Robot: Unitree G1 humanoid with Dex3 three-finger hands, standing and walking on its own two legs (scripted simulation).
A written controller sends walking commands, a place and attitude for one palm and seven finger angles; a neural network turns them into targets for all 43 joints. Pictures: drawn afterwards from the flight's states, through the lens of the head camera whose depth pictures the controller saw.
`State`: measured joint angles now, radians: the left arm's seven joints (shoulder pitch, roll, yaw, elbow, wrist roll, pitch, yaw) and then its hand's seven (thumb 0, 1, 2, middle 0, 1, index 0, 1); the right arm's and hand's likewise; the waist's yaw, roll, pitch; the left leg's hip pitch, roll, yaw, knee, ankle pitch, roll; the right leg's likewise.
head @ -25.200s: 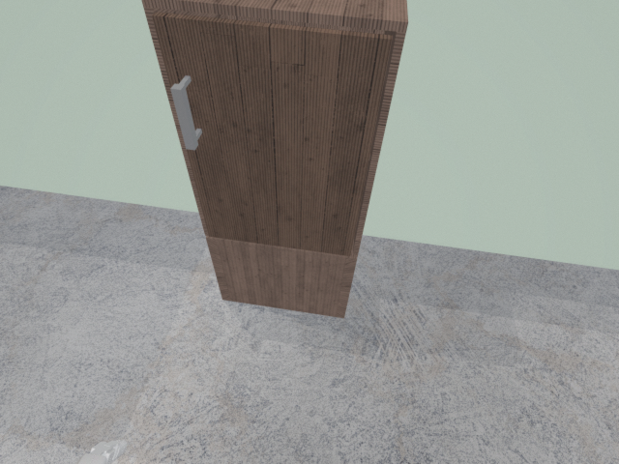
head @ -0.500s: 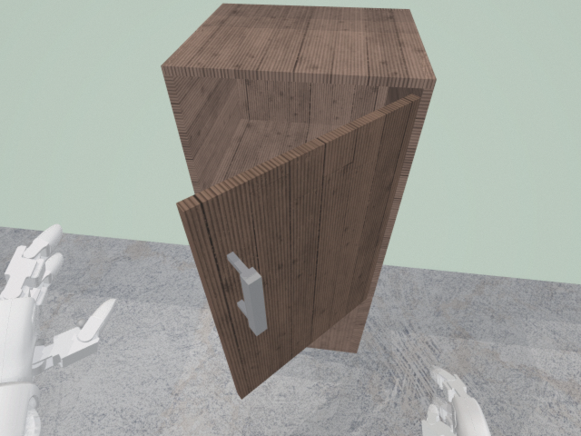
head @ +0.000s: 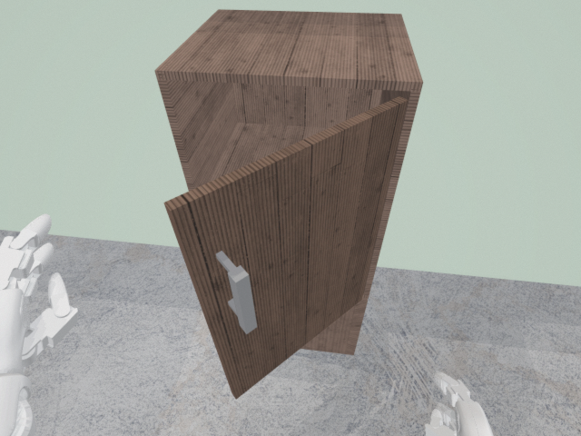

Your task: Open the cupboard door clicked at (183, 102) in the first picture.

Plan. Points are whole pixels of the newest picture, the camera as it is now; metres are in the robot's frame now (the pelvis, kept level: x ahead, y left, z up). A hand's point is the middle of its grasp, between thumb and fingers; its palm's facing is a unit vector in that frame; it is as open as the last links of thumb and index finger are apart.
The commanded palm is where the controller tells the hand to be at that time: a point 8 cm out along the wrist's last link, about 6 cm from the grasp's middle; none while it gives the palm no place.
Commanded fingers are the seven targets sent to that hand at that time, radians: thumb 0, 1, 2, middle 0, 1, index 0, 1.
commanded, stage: step back with the hand held close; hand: left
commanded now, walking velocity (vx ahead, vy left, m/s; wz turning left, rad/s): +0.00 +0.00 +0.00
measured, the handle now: (236, 293) +0.30 +0.12 +0.04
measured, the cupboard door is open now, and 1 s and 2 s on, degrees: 46 46 46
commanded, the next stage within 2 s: stop stepping back and stand still in 1.22 s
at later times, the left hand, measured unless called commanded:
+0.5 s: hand (62, 332) +0.17 +0.26 +0.14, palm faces +0.33 -0.80 -0.50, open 7.4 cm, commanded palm +0.11 +0.31 +0.17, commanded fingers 0.00 0.90 0.90 -0.20 -0.30 -0.20 -0.30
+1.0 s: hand out of the picture +0.07 +0.30 +0.16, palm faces +0.47 -0.75 -0.46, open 7.4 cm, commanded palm +0.00 +0.33 +0.17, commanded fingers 0.00 0.90 0.90 -0.20 -0.30 -0.20 -0.30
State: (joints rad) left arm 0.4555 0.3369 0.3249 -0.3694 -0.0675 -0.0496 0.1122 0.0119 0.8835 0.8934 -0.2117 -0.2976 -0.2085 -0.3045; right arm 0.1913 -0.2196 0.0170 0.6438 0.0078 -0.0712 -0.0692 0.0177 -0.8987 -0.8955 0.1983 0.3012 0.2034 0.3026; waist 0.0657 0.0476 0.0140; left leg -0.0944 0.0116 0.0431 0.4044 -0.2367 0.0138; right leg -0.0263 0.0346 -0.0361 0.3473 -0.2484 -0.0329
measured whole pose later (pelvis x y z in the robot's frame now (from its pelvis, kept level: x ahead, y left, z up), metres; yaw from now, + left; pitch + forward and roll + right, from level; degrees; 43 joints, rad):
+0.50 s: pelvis -0.04 +0.01 +0.00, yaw -2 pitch +0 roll -1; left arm 0.55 0.41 0.37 -0.45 -0.05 -0.12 0.12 0.01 0.89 0.90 -0.21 -0.30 -0.21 -0.30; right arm 0.17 -0.24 -0.02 0.55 0.03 0.02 -0.09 0.02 -0.90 -0.90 0.20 0.30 0.20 0.30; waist 0.01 0.04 0.03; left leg -0.25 0.02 0.08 0.44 -0.19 0.03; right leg -0.20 0.04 0.00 0.40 -0.19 -0.02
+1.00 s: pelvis -0.13 +0.03 -0.02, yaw +2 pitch -1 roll -2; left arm 0.53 0.38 0.43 -0.54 -0.02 -0.21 0.15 0.01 0.89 0.90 -0.21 -0.30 -0.21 -0.30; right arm 0.20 -0.20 0.00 0.59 0.01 -0.07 -0.06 0.02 -0.90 -0.90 0.20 0.30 0.21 0.30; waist 0.02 0.02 0.06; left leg -0.47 0.00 0.04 0.63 -0.25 0.03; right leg -0.30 0.06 0.02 0.57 -0.26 -0.01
